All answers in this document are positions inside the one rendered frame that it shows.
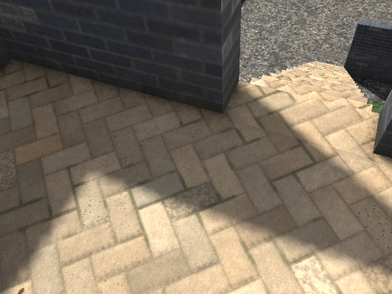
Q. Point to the stairs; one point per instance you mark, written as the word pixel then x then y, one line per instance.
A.
pixel 317 80

